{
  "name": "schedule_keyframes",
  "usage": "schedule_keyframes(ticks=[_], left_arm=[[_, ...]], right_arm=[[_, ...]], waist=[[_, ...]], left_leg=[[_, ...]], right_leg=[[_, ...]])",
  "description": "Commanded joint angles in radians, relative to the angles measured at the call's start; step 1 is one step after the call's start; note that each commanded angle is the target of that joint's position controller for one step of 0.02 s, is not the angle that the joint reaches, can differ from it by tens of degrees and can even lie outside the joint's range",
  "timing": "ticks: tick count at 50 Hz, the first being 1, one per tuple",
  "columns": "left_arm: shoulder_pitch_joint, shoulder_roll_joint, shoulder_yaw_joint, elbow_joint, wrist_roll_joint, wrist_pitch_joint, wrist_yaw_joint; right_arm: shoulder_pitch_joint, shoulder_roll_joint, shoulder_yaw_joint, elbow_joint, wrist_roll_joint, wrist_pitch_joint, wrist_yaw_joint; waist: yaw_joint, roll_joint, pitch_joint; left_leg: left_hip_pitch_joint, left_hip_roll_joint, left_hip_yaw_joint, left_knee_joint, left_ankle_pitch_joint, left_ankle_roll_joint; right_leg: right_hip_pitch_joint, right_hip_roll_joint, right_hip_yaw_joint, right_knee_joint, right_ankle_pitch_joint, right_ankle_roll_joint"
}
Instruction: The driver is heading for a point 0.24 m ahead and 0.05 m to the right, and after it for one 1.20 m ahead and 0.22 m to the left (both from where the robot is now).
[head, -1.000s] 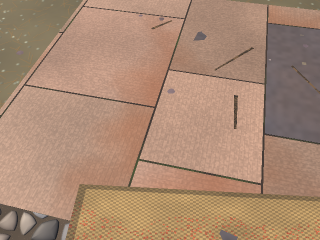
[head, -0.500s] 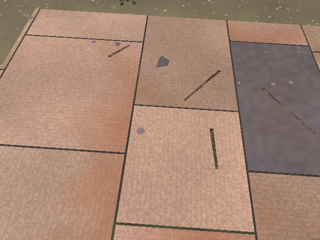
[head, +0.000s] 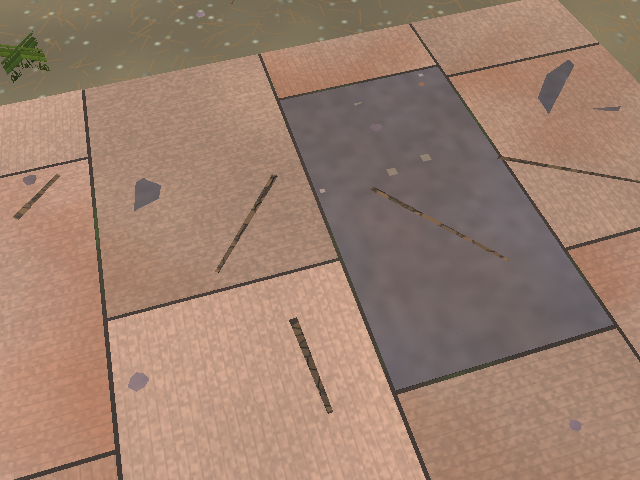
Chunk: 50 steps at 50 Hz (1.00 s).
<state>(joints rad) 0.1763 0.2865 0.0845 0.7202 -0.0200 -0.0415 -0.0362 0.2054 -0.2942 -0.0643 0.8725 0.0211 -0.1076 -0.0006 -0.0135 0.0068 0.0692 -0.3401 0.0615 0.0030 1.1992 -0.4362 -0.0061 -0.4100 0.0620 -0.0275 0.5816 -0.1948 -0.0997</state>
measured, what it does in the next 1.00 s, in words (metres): walks ahead: left foot, then right foot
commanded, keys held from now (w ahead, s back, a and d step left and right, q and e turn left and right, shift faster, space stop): e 0.26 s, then q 0.74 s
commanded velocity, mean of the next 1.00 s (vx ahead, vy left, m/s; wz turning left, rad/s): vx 0.12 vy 0.00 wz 0.02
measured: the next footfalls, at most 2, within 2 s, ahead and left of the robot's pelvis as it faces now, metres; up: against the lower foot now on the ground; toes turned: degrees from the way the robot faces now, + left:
left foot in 0.36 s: +0.36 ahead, +0.09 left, +0.00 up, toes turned -15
right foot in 0.74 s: +0.27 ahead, -0.14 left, +0.00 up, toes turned +2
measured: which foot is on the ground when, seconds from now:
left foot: up 0.00-0.34, down 0.36-0.74, up 0.76-1.00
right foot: down 0.00-0.38, up 0.40-0.72, down 0.74-1.00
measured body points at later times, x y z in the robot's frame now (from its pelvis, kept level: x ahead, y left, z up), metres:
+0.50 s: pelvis +0.21 +0.02 +0.00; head +0.24 +0.02 +0.45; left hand +0.38 +0.27 -0.11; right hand +0.33 -0.25 -0.10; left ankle +0.32 +0.10 -0.73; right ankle +0.11 -0.09 -0.67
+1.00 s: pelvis +0.23 -0.02 +0.02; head +0.26 -0.04 +0.47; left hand +0.33 +0.27 -0.08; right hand +0.40 -0.30 -0.09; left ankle +0.22 +0.12 -0.66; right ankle +0.23 -0.14 -0.73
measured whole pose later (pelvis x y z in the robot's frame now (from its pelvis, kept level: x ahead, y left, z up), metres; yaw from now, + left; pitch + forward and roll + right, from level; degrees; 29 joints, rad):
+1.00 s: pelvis +0.23 -0.02 +0.02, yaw +6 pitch +1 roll +1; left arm 0.19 0.25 0.05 0.71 0.01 0.01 0.05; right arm 0.17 -0.34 -0.10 0.71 0.03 0.06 -0.01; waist 0.01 0.03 0.04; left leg -0.51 0.00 -0.05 1.00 -0.38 -0.11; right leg -0.21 -0.04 -0.06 0.43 -0.24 -0.01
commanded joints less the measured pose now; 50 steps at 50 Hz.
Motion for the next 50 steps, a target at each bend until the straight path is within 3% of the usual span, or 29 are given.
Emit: schedule_keyframes(ticks=[1,4,6,10,13,15,17,18,19,20,21,23,24,25,28,33,36,37,38,39,40,41,42,43,45,47,50], left_arm=[[0.038,0.109,0.024,-0.069,0.017,-0.024,0.011],[0.04,0.146,0.033,-0.072,0.018,-0.024,0.03],[0.066,0.169,0.041,-0.065,0.012,-0.014,0.047],[0.113,0.163,0.043,-0.054,-0.001,0.021,0.069],[0.135,0.155,0.042,-0.047,0.0,0.038,0.078],[0.119,0.131,0.032,-0.05,0.009,0.038,0.085],[0.093,0.091,0.015,-0.046,0.014,0.031,0.084],[0.12,0.048,-0.001,-0.05,0.031,0.022,0.079],[0.272,0.023,-0.011,-0.028,0.036,0.017,0.077],[0.33,0.065,-0.011,-0.007,0.039,0.026,0.07],[0.269,0.136,0.005,-0.009,0.03,0.041,0.066],[0.117,0.142,0.016,-0.032,0.026,0.073,0.071],[0.089,0.148,0.022,-0.039,0.026,0.084,0.076],[0.086,0.129,0.019,-0.038,0.022,0.085,0.08],[0.089,0.073,0.008,-0.019,0.02,0.071,0.092],[0.056,0.069,0.007,-0.022,0.016,0.047,0.082],[0.102,0.084,0.016,-0.005,0.017,0.03,0.068],[0.133,0.14,0.03,-0.009,0.031,0.028,0.072],[0.124,0.228,0.049,-0.01,0.058,0.034,0.076],[0.058,0.21,0.044,-0.039,0.088,0.028,0.074],[-0.01,0.149,0.024,-0.067,0.08,0.021,0.081],[-0.062,0.119,0.015,-0.078,0.058,0.017,0.084],[-0.078,0.108,0.01,-0.082,0.039,0.014,0.086],[-0.07,0.103,0.005,-0.078,0.031,0.015,0.087],[-0.027,0.109,0.006,-0.067,0.033,0.025,0.091],[0.023,0.126,0.013,-0.056,0.035,0.036,0.096],[0.028,0.169,0.029,-0.058,0.032,0.047,0.092]], right_arm=[[-0.039,-0.137,-0.031,-0.094,-0.019,-0.034,-0.005],[-0.034,-0.104,-0.03,-0.111,-0.04,0.003,-0.01],[-0.088,-0.075,-0.021,-0.135,-0.046,0.013,-0.014],[-0.2,-0.051,-0.005,-0.176,-0.031,0.02,0.002],[-0.248,-0.074,-0.011,-0.203,-0.027,0.023,0.011],[-0.205,-0.099,-0.017,-0.188,-0.034,0.013,0.019],[-0.124,-0.102,-0.018,-0.162,-0.049,-0.007,0.024],[-0.085,-0.128,-0.018,-0.162,-0.071,-0.016,0.021],[-0.067,-0.141,-0.013,-0.163,-0.096,-0.011,0.018],[-0.042,-0.064,0.003,-0.132,-0.067,0.005,0.023],[-0.069,-0.036,0.016,-0.142,-0.03,0.016,0.032],[-0.122,-0.086,0.005,-0.157,-0.017,0.046,0.038],[-0.141,-0.134,-0.011,-0.169,-0.017,0.057,0.033],[-0.146,-0.163,-0.023,-0.174,-0.021,0.07,0.026],[-0.137,-0.154,-0.034,-0.185,-0.02,0.093,0.007],[-0.115,-0.152,-0.047,-0.195,-0.007,0.119,-0.015],[-0.114,-0.143,-0.047,-0.205,0.006,0.138,-0.028],[-0.097,-0.115,-0.038,-0.209,0.004,0.138,-0.03],[-0.125,-0.08,-0.031,-0.247,0.005,0.13,-0.027],[-0.1,-0.128,-0.046,-0.245,-0.009,0.115,-0.024],[-0.051,-0.168,-0.065,-0.215,-0.007,0.115,-0.02],[-0.002,-0.166,-0.07,-0.182,-0.003,0.127,-0.021],[0.023,-0.15,-0.068,-0.166,-0.006,0.139,-0.026],[0.022,-0.128,-0.062,-0.168,-0.006,0.147,-0.026],[-0.026,-0.103,-0.05,-0.203,0.004,0.152,-0.02],[-0.09,-0.088,-0.038,-0.244,0.008,0.152,-0.012],[-0.118,-0.073,-0.024,-0.283,0.003,0.153,0.006]], waist=[[0.01,-0.037,-0.127],[-0.022,-0.022,-0.116],[-0.011,-0.035,-0.112],[0.04,-0.097,-0.142],[0.055,-0.109,-0.137],[0.044,-0.119,-0.15],[0.001,-0.112,-0.175],[-0.001,-0.046,-0.253],[0.06,0.129,-0.352],[0.064,0.252,-0.413],[0.044,0.163,-0.333],[0.027,0.077,-0.184],[0.027,0.079,-0.142],[0.033,0.09,-0.123],[0.027,0.137,-0.158],[0.011,0.163,-0.185],[0.048,0.152,-0.169],[0.051,0.077,-0.172],[0.03,-0.192,-0.116],[0.024,-0.262,-0.113],[-0.006,-0.18,-0.113],[-0.031,-0.129,-0.103],[-0.031,-0.115,-0.1],[-0.02,-0.112,-0.09],[0.009,-0.129,-0.082],[0.051,-0.152,-0.092],[0.067,-0.171,-0.115]], left_leg=[[-0.332,0.07,-0.088,-0.033,0.12,0.013],[-0.253,0.041,-0.054,-0.144,0.157,-0.04],[-0.243,0.002,-0.034,-0.276,0.258,-0.061],[-0.153,-0.073,-0.032,-0.548,0.487,-0.056],[-0.151,-0.093,-0.068,-0.643,0.471,-0.048],[-0.139,-0.072,-0.077,-0.687,0.458,-0.025],[-0.009,-0.057,-0.048,-0.798,0.573,0.027],[0.171,0.039,-0.131,-0.786,0.899,0.078],[0.412,0.216,-0.344,-0.714,1.253,0.247],[0.449,0.317,-0.541,-0.755,1.137,0.371],[0.381,0.287,-0.564,-0.798,0.833,0.353],[0.24,0.201,-0.515,-0.859,0.453,0.272],[0.173,0.182,-0.501,-0.885,0.363,0.25],[0.123,0.145,-0.467,-0.908,0.307,0.225],[0.089,0.08,-0.4,-0.926,0.262,0.201],[0.081,0.073,-0.444,-0.928,0.173,0.195],[-0.01,0.022,-0.429,-0.88,0.094,0.138],[-0.112,-0.025,-0.379,-0.782,0.014,0.088],[-0.282,-0.17,-0.171,-0.56,-0.077,0.033],[-0.284,-0.149,-0.129,-0.304,-0.153,-0.003],[-0.267,-0.128,-0.155,-0.163,-0.109,-0.017],[-0.269,-0.126,-0.144,-0.099,-0.057,-0.033],[-0.294,-0.119,-0.135,-0.039,-0.008,-0.052],[-0.311,-0.113,-0.126,0.007,0.013,-0.069],[-0.327,-0.095,-0.078,-0.034,0.057,-0.095],[-0.343,-0.068,-0.058,-0.14,0.074,-0.113],[-0.243,-0.035,-0.014,-0.29,0.047,-0.108]], right_leg=[[0.341,-0.263,0.426,-0.326,0.198,-0.189],[0.215,-0.227,0.301,-0.311,0.605,-0.191],[0.177,-0.182,0.239,-0.288,0.688,-0.164],[0.166,-0.129,0.231,-0.233,0.567,-0.08],[0.229,-0.153,0.325,-0.177,0.459,-0.065],[0.303,-0.187,0.355,-0.114,0.45,-0.063],[0.32,-0.156,0.333,0.0,0.488,-0.034],[0.271,-0.089,0.294,0.122,0.389,0.006],[0.11,0.004,0.242,0.323,-0.042,0.07],[0.028,0.006,0.207,0.448,-0.458,0.131],[-0.029,-0.032,0.206,0.48,-0.487,0.153],[-0.102,-0.045,0.163,0.491,-0.422,0.177],[-0.101,-0.049,0.15,0.46,-0.391,0.175],[-0.068,-0.043,0.133,0.398,-0.37,0.171],[0.025,-0.017,0.1,0.252,-0.291,0.165],[0.1,-0.008,0.108,0.073,-0.163,0.147],[0.252,-0.019,0.084,-0.154,-0.028,0.1],[0.342,-0.154,0.19,-0.222,-0.052,0.05],[0.31,-0.345,0.425,-0.314,-0.061,-0.073],[0.229,-0.468,0.542,-0.34,0.057,-0.165],[0.217,-0.432,0.464,-0.316,0.143,-0.156],[0.224,-0.368,0.355,-0.288,0.194,-0.106],[0.257,-0.333,0.291,-0.266,0.235,-0.08],[0.268,-0.323,0.245,-0.252,0.321,-0.082],[0.303,-0.299,0.171,-0.248,0.377,-0.094],[0.383,-0.316,0.156,-0.243,0.391,-0.111],[0.385,-0.346,0.121,-0.234,0.403,-0.121]])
